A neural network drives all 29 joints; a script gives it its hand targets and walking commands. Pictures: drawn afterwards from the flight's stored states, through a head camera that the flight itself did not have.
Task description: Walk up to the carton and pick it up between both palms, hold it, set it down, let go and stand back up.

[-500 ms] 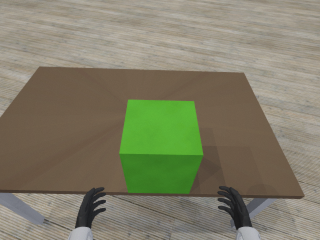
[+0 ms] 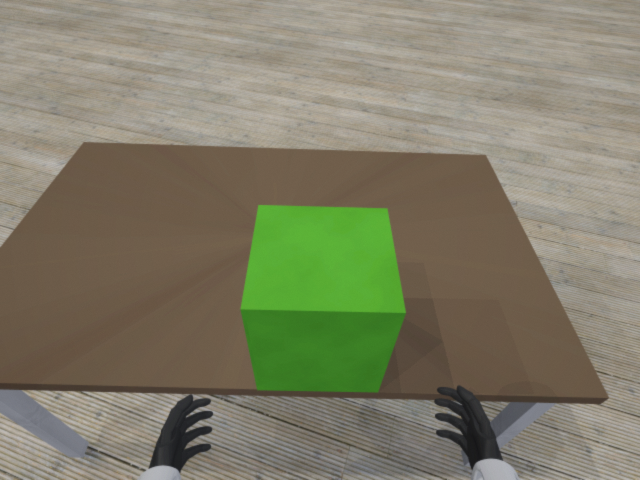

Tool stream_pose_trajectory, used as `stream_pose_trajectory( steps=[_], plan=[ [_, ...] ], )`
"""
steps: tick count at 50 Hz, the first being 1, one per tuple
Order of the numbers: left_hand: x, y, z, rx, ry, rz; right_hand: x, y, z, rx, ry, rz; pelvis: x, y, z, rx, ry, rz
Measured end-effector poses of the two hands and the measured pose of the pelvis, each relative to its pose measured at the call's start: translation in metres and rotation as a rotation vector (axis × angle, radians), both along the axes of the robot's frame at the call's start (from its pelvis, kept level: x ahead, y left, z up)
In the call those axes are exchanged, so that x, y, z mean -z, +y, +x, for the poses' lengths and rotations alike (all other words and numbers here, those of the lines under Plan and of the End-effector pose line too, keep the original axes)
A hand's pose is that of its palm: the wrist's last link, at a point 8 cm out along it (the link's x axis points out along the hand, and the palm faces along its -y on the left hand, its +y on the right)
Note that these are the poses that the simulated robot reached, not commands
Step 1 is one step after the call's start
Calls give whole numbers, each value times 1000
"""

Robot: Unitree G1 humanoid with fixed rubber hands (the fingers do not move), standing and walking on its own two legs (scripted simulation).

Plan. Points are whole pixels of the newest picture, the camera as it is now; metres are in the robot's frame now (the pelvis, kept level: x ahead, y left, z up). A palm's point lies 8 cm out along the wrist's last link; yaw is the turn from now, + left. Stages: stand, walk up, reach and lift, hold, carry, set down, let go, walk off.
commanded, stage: set down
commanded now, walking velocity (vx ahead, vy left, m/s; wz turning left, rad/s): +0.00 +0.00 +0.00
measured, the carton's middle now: (320, 302) +0.40 +0.01 -0.06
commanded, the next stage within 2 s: let go in 0.56 s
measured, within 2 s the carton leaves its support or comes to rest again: neither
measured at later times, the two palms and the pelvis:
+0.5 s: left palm (170, 468) +0.16 +0.20 -0.09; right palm (479, 458) +0.17 -0.20 -0.08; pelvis +0.00 +0.00 +0.00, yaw +0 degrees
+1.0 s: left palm (169, 474) +0.15 +0.20 -0.09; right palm (486, 462) +0.17 -0.21 -0.09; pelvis +0.00 -0.01 +0.00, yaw +0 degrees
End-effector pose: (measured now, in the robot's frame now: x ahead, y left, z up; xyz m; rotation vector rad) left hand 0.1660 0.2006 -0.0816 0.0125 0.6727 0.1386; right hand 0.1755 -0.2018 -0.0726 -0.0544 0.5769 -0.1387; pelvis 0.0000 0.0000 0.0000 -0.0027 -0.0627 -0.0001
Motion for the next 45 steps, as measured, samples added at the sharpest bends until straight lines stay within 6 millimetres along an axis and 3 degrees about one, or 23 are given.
stream_pose_trajectory(
  steps=[17, 45],
  plan=[
    [11, -1, -9, 14, 138, 12, 11, 0, -6, -23, 109, -12, 0, -1, 2, 0, 2, 2],
    [5, 0, -9, 18, 168, 37, 11, -5, -6, -39, 117, -11, -1, -7, 2, 0, -9, 9]
  ],
)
